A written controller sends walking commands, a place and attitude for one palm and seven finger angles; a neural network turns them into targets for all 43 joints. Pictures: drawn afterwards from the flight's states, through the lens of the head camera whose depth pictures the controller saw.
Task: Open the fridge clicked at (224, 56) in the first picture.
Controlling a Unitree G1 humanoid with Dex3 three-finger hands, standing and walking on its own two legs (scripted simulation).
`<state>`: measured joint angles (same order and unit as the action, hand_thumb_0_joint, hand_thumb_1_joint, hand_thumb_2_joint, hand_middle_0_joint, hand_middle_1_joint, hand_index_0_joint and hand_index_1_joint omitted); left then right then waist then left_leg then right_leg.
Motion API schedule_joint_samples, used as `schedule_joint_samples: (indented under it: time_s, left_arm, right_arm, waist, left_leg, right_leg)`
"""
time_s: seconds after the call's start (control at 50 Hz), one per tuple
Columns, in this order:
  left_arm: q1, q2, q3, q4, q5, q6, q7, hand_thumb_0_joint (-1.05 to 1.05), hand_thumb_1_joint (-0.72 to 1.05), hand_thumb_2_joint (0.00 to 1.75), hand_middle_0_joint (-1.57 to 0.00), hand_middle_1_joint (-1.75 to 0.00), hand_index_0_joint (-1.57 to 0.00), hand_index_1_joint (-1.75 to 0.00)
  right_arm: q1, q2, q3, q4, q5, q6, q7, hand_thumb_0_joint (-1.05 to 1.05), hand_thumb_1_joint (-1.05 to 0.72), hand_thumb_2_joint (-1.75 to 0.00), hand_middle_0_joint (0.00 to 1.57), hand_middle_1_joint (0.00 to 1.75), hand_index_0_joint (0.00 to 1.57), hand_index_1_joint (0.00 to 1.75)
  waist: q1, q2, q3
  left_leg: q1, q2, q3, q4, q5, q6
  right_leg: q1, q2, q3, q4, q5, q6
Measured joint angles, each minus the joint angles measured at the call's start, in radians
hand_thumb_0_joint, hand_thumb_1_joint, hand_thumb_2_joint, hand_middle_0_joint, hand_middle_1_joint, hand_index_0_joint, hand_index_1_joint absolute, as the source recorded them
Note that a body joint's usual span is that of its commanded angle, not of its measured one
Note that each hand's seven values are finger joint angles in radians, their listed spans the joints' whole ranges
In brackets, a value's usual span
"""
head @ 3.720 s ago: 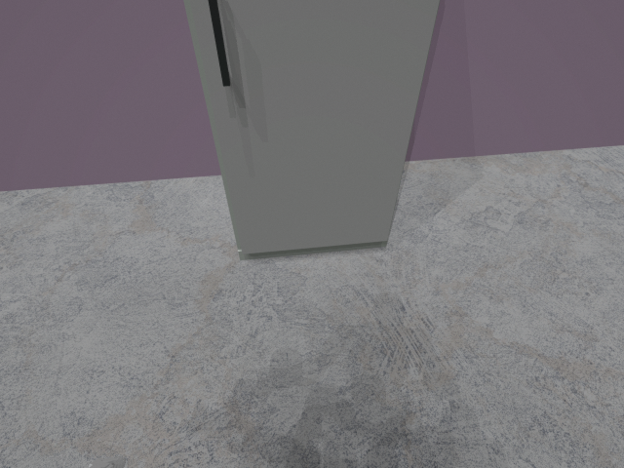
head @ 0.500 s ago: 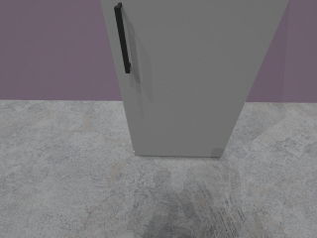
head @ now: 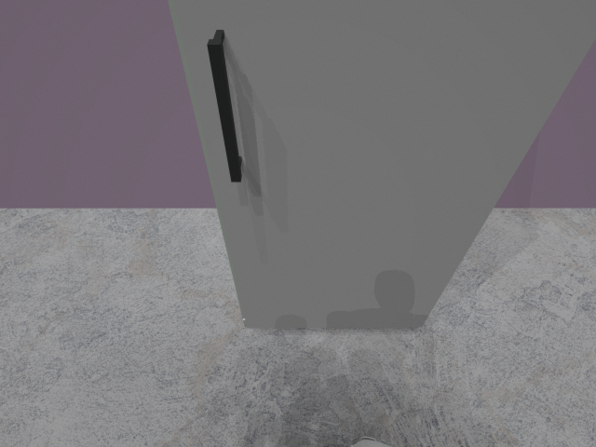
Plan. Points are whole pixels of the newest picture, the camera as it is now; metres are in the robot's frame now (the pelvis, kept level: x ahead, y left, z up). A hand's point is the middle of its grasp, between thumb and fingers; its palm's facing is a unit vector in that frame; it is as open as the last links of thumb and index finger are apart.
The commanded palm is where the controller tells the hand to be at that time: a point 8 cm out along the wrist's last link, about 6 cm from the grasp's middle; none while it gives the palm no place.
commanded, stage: take the last steps up to it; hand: left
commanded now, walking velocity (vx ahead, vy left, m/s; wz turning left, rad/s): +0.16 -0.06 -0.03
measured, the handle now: (228, 114) +0.56 +0.14 +0.16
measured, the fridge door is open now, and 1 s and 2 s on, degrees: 0 0 0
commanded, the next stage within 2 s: come to a stop and stand still in 0.02 s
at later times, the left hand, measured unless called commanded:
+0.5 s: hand out of the picture +0.14 +0.18 -0.18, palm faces +0.06 -0.98 -0.20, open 7.3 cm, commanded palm none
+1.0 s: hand out of the picture +0.08 +0.18 -0.17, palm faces -0.02 -0.98 -0.20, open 7.4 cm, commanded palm none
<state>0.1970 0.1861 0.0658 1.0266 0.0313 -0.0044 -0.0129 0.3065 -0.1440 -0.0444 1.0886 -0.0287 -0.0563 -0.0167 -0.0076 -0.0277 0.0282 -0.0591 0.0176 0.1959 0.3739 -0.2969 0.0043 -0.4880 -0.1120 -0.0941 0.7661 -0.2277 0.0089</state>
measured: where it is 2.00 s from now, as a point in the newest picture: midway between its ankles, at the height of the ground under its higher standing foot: outside the picture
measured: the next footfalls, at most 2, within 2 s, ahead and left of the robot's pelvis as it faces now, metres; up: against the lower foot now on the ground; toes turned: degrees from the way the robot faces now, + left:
right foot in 0.08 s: +0.16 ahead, -0.12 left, +0.00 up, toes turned -8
left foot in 0.52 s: +0.16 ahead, +0.10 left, +0.00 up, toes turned +2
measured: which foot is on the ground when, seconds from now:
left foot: down 0.00-0.10, up 0.12-0.50, down 0.52-1.00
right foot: up 0.00-0.06, down 0.08-0.54, up 0.56-0.98, down 1.00-1.00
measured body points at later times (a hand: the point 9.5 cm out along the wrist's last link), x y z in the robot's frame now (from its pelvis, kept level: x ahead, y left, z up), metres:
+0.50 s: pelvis +0.09 +0.00 -0.01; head +0.12 +0.01 +0.44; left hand +0.14 +0.23 -0.17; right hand +0.15 -0.24 -0.16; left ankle +0.12 +0.10 -0.73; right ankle +0.12 -0.11 -0.74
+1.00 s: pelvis +0.05 +0.00 +0.00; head +0.07 +0.00 +0.45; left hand +0.08 +0.23 -0.16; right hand +0.06 -0.24 -0.15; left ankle +0.12 +0.10 -0.74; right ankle +0.00 -0.13 -0.74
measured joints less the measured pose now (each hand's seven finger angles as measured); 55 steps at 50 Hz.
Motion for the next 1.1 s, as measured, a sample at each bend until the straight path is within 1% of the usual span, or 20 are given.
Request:
schedule_joint_samples:
  time_s: [0.08,0.12,0.16,0.18,0.22,0.28,0.38,0.46,0.5,0.52,0.54,0.58,0.64,0.7,0.8,0.88,0.94,1.0,1.02,1.1]
  left_arm:
    - [-0.041,0.003,-0.003,-0.028,0.001,-0.017,-0.005,0.0,0.91,0.9,-0.2,-0.3,-0.2,-0.3]
    - [-0.055,-0.005,-0.007,-0.03,0.002,-0.04,0.0,0.0,0.91,0.9,-0.2,-0.3,-0.2,-0.3]
    - [-0.054,-0.016,-0.015,-0.03,-0.005,-0.05,0.006,0.0,0.91,0.9,-0.2,-0.3,-0.2,-0.3]
    - [-0.05,-0.024,-0.019,-0.027,-0.007,-0.049,0.012,0.0,0.91,0.9,-0.2,-0.3,-0.2,-0.3]
    - [-0.037,-0.042,-0.03,-0.014,-0.007,-0.04,0.023,0.0,0.91,0.9,-0.2,-0.3,-0.2,-0.3]
    - [-0.025,-0.043,-0.027,-0.005,-0.01,-0.025,0.044,-0.01,0.94,0.9,-0.2,-0.3,-0.2,-0.3]
    - [-0.022,-0.038,-0.028,-0.004,-0.004,0.006,0.044,0.0,0.94,0.9,-0.21,-0.3,-0.21,-0.3]
    - [-0.013,-0.03,-0.019,-0.008,0.0,0.022,0.046,0.0,0.92,0.9,-0.21,-0.3,-0.21,-0.3]
    - [-0.004,-0.021,-0.015,-0.008,-0.002,0.03,0.046,0.0,0.92,0.9,-0.21,-0.3,-0.21,-0.3]
    - [0.001,-0.016,-0.013,-0.008,-0.004,0.036,0.045,0.0,0.91,0.9,-0.2,-0.3,-0.21,-0.3]
    - [0.002,-0.007,-0.011,-0.007,-0.008,0.043,0.045,0.0,0.91,0.9,-0.2,-0.3,-0.21,-0.3]
    - [0.008,0.005,-0.009,-0.004,-0.011,0.057,0.046,0.0,0.91,0.9,-0.2,-0.3,-0.2,-0.3]
    - [0.018,0.016,-0.006,0.006,-0.007,0.065,0.04,0.01,0.91,0.9,-0.2,-0.3,-0.2,-0.3]
    - [0.039,0.021,-0.004,0.016,-0.004,0.063,0.033,0.01,0.91,0.9,-0.2,-0.3,-0.2,-0.3]
    - [0.071,0.022,-0.007,0.04,-0.001,0.073,0.025,0.01,0.91,0.9,-0.2,-0.3,-0.2,-0.3]
    - [0.071,0.015,-0.014,0.052,-0.003,0.076,0.023,0.01,0.91,0.9,-0.2,-0.3,-0.2,-0.3]
    - [0.062,0.004,-0.023,0.057,-0.007,0.066,0.025,0.01,0.91,0.9,-0.2,-0.3,-0.2,-0.3]
    - [0.064,-0.004,-0.032,0.056,-0.009,0.043,0.029,0.01,0.91,0.9,-0.2,-0.3,-0.2,-0.3]
    - [0.061,-0.012,-0.034,0.063,-0.009,0.035,0.033,0.01,0.91,0.9,-0.2,-0.3,-0.2,-0.3]
    - [0.085,-0.052,-0.056,0.084,-0.013,0.019,0.039,0.01,0.91,0.9,-0.2,-0.3,-0.2,-0.3]
  right_arm:
    - [0.045,0.0,-0.001,0.025,-0.003,0.019,0.005,0.0,-0.91,-0.9,0.2,0.3,0.2,0.3]
    - [0.049,-0.006,-0.001,0.039,0.005,0.032,0.008,0.0,-0.91,-0.9,0.2,0.3,0.2,0.3]
    - [0.038,-0.009,0.001,0.046,0.011,0.048,0.009,0.0,-0.91,-0.9,0.2,0.3,0.2,0.3]
    - [0.03,-0.012,0.001,0.046,0.012,0.052,0.007,0.0,-0.91,-0.9,0.2,0.3,0.2,0.3]
    - [0.008,-0.018,0.003,0.039,0.014,0.057,0.001,0.0,-0.91,-0.9,0.2,0.3,0.19,0.3]
    - [-0.028,-0.017,0.006,0.015,0.02,0.07,-0.006,0.0,-0.91,-0.9,0.2,0.3,0.19,0.3]
    - [-0.089,-0.022,0.0,-0.018,0.017,0.096,-0.01,0.0,-0.92,-0.9,0.2,0.3,0.19,0.3]
    - [-0.127,-0.034,-0.006,-0.045,0.019,0.099,-0.006,0.01,-0.92,-0.9,0.2,0.3,0.19,0.3]
    - [-0.138,-0.033,-0.005,-0.061,0.019,0.093,-0.005,0.0,-0.92,-0.9,0.2,0.3,0.19,0.3]
    - [-0.139,-0.033,-0.004,-0.068,0.018,0.086,-0.005,0.0,-0.92,-0.9,0.2,0.3,0.19,0.3]
    - [-0.142,-0.026,-0.002,-0.072,0.015,0.08,-0.006,0.0,-0.92,-0.9,0.2,0.3,0.19,0.3]
    - [-0.149,-0.013,0.007,-0.081,0.01,0.075,-0.008,0.0,-0.91,-0.9,0.2,0.3,0.19,0.3]
    - [-0.156,0.003,0.021,-0.087,0.006,0.07,-0.019,0.0,-0.91,-0.9,0.2,0.3,0.19,0.3]
    - [-0.16,0.009,0.024,-0.086,0.009,0.065,-0.025,0.0,-0.92,-0.9,0.2,0.3,0.2,0.3]
    - [-0.15,0.008,0.019,-0.078,0.01,0.057,-0.024,-0.01,-0.92,-0.9,0.2,0.3,0.2,0.3]
    - [-0.125,-0.005,0.01,-0.059,0.007,0.059,-0.019,-0.01,-0.92,-0.9,0.2,0.3,0.2,0.3]
    - [-0.098,-0.016,0.004,-0.033,0.005,0.064,-0.013,-0.01,-0.91,-0.9,0.2,0.3,0.2,0.3]
    - [-0.063,-0.02,-0.001,-0.004,0.011,0.071,-0.008,0.0,-0.91,-0.9,0.2,0.3,0.2,0.3]
    - [-0.054,-0.024,-0.003,0.007,0.014,0.074,-0.007,0.0,-0.91,-0.9,0.2,0.3,0.2,0.3]
    - [-0.002,-0.031,0.008,0.049,0.012,0.089,-0.001,0.0,-0.91,-0.9,0.2,0.3,0.19,0.3]
  waist:
    - [-0.023,0.029,0.017]
    - [-0.024,0.06,0.032]
    - [-0.022,0.069,0.042]
    - [-0.02,0.072,0.044]
    - [-0.019,0.078,0.043]
    - [-0.016,0.074,0.035]
    - [0.006,0.063,0.048]
    - [0.021,0.041,0.059]
    - [0.022,0.028,0.059]
    - [0.021,0.022,0.056]
    - [0.024,0.004,0.059]
    - [0.032,-0.018,0.058]
    - [0.03,-0.021,0.047]
    - [0.029,-0.018,0.027]
    - [0.014,-0.004,0.0]
    - [-0.005,0.009,-0.008]
    - [-0.016,0.017,-0.013]
    - [-0.016,0.004,-0.02]
    - [-0.016,0.011,-0.017]
    - [-0.023,0.058,-0.03]
  left_leg:
    - [0.02,0.03,-0.003,0.098,-0.099,-0.034]
    - [-0.053,0.064,-0.038,0.305,-0.181,-0.019]
    - [-0.163,0.055,-0.102,0.558,-0.215,-0.005]
    - [-0.211,0.051,-0.12,0.641,-0.197,-0.006]
    - [-0.279,0.05,-0.137,0.684,-0.149,-0.016]
    - [-0.328,0.047,-0.148,0.582,-0.115,-0.034]
    - [-0.349,0.026,-0.155,0.475,-0.122,-0.049]
    - [-0.321,0.012,-0.146,0.393,-0.106,-0.048]
    - [-0.275,0.013,-0.138,0.289,-0.031,-0.044]
    - [-0.25,0.014,-0.134,0.234,0.034,-0.021]
    - [-0.247,0.004,-0.126,0.23,0.048,0.01]
    - [-0.24,-0.003,-0.109,0.223,0.037,0.044]
    - [-0.225,-0.003,-0.104,0.162,0.062,0.056]
    - [-0.214,-0.002,-0.098,0.095,0.105,0.06]
    - [-0.203,0.006,-0.091,0.023,0.151,0.061]
    - [-0.207,0.012,-0.091,-0.002,0.177,0.053]
    - [-0.215,0.011,-0.093,-0.007,0.191,0.043]
    - [-0.229,-0.006,-0.083,0.01,0.194,0.026]
    - [-0.234,-0.005,-0.082,0.028,0.189,0.019]
    - [-0.225,0.019,-0.111,0.051,0.143,-0.008]
  right_leg:
    - [0.092,0.031,-0.023,-0.173,0.039,-0.018]
    - [0.099,0.056,-0.043,-0.142,0.016,-0.053]
    - [0.122,0.07,-0.054,-0.14,-0.01,-0.074]
    - [0.142,0.077,-0.058,-0.162,-0.008,-0.075]
    - [0.18,0.09,-0.062,-0.219,0.009,-0.074]
    - [0.207,0.1,-0.061,-0.274,0.026,-0.077]
    - [0.221,0.097,-0.056,-0.275,0.015,-0.068]
    - [0.219,0.083,-0.054,-0.248,0.0,-0.049]
    - [0.21,0.076,-0.054,-0.221,-0.013,-0.035]
    - [0.202,0.074,-0.055,-0.198,-0.025,-0.027]
    - [0.194,0.062,-0.048,-0.176,-0.036,-0.018]
    - [0.156,0.072,0.003,-0.065,-0.175,-0.003]
    - [0.104,0.1,0.071,0.132,-0.224,0.007]
    - [0.1,0.101,0.098,0.208,-0.196,0.022]
    - [0.171,0.079,0.095,0.126,-0.208,0.037]
    - [0.232,0.07,0.083,0.007,-0.232,0.032]
    - [0.282,0.069,0.07,-0.122,-0.21,0.02]
    - [0.353,0.061,0.057,-0.319,-0.104,0.002]
    - [0.36,0.062,0.057,-0.34,-0.062,-0.002]
    - [0.382,0.091,0.039,-0.341,-0.071,-0.009]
